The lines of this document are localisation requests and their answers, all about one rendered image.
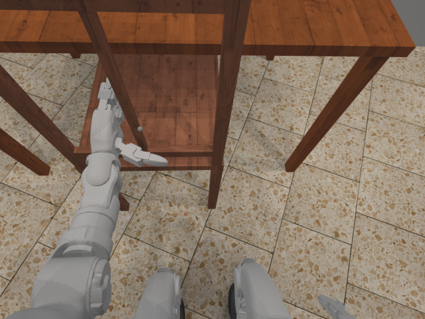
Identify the robot left thigh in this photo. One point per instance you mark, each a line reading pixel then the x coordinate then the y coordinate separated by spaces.
pixel 161 295

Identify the left robot upper arm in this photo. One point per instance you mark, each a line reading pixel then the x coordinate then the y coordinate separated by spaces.
pixel 70 288

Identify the table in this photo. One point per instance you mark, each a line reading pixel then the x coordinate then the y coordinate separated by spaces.
pixel 370 29

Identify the robot right thigh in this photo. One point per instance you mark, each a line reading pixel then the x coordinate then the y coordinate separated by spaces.
pixel 262 299

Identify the robot thigh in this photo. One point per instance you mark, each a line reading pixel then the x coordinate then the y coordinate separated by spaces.
pixel 262 299
pixel 161 295

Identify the robot left forearm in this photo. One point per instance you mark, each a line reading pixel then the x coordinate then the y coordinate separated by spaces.
pixel 90 232

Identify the robot right hand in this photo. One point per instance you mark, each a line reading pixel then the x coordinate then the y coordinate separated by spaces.
pixel 336 309

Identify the chair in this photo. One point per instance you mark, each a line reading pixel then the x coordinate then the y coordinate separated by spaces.
pixel 179 100

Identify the robot left hand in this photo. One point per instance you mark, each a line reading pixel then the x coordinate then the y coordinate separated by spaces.
pixel 105 128

